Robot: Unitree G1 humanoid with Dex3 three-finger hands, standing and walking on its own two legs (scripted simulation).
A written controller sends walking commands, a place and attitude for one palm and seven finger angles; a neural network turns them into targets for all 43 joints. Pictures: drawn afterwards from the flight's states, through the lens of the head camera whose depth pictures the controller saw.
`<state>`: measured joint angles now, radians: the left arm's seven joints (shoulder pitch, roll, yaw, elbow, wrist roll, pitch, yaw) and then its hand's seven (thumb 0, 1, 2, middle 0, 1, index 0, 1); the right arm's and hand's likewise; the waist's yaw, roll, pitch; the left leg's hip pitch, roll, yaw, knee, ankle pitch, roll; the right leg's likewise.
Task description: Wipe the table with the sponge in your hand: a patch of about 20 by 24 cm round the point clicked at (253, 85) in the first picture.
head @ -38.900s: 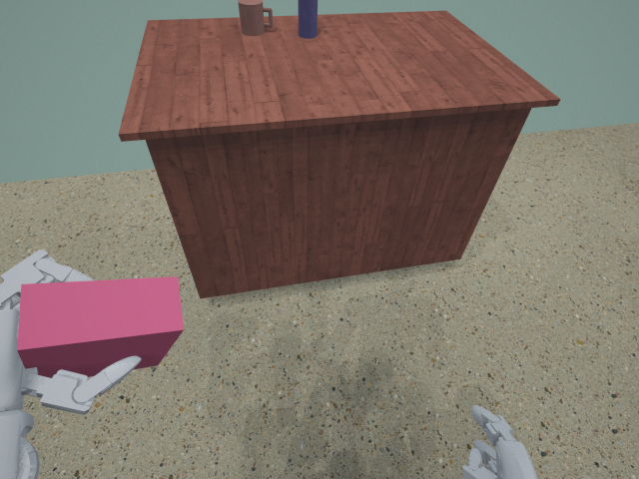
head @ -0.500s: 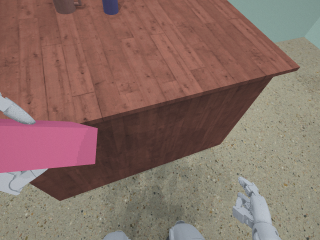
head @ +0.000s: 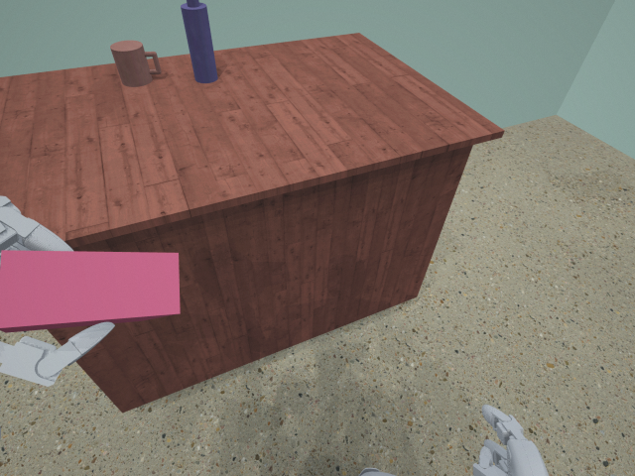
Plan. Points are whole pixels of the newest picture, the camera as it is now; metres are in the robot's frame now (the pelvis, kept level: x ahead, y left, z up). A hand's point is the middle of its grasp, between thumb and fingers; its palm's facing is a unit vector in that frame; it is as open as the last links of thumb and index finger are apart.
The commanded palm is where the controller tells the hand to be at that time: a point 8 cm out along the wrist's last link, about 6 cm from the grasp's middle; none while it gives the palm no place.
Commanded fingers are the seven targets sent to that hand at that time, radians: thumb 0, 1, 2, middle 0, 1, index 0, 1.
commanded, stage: stop stepping back and stand still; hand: left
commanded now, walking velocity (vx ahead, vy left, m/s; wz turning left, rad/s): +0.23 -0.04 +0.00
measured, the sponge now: (111, 293) +0.24 +0.19 +0.19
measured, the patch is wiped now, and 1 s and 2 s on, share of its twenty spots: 0.90 0.90 0.90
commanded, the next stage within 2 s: stand and wait in 1.24 s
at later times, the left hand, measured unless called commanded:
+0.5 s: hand (24, 356) +0.15 +0.20 +0.24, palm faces +0.44 -0.80 -0.40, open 9.5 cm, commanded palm +0.10 +0.25 +0.25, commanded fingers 0.00 0.10 1.30 -1.20 -1.60 -1.20 -1.60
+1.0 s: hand (19, 324) +0.18 +0.21 +0.24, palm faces +0.48 -0.77 -0.43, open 9.5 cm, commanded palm +0.12 +0.26 +0.25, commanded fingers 0.00 0.10 1.30 -1.20 -1.60 -1.20 -1.60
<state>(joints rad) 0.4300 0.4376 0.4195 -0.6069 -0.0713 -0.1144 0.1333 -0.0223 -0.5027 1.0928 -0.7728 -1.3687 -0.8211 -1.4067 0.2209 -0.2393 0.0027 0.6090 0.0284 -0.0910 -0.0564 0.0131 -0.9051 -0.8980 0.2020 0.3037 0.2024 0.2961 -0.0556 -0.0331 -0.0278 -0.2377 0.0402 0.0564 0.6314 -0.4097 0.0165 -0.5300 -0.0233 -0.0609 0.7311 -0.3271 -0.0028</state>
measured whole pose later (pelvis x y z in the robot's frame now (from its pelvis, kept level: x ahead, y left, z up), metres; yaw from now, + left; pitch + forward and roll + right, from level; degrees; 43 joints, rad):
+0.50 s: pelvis -0.05 -0.03 +0.01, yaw +1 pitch -2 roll +1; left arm 0.39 0.45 0.39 -0.62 -0.04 -0.15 0.14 -0.02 -0.51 1.09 -0.78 -1.37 -0.82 -1.40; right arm 0.22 -0.18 0.02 0.62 0.02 -0.16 -0.05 0.01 -0.90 -0.90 0.20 0.30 0.20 0.30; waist 0.00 -0.03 -0.01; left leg -0.28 0.06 0.07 0.57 -0.26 0.01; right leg -0.47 0.00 -0.04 0.97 -0.47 0.00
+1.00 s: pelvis -0.03 -0.03 +0.02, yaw +3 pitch -2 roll -1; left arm 0.40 0.44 0.44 -0.62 -0.06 -0.18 0.16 -0.02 -0.51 1.09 -0.78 -1.37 -0.82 -1.41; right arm 0.17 -0.24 0.00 0.62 0.03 -0.11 -0.04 0.01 -0.91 -0.90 0.20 0.30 0.20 0.30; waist 0.00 0.02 0.07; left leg -0.27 0.05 0.02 0.55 -0.24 -0.01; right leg -0.23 0.01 -0.05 0.52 -0.25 -0.02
